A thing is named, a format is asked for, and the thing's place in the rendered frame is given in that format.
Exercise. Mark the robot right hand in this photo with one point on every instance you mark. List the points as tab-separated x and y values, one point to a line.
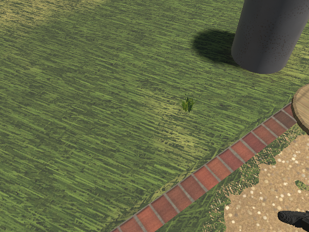
295	218

